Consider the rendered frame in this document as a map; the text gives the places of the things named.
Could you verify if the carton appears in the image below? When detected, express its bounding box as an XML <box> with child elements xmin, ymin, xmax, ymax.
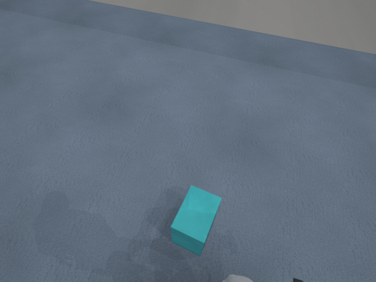
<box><xmin>171</xmin><ymin>185</ymin><xmax>222</xmax><ymax>256</ymax></box>

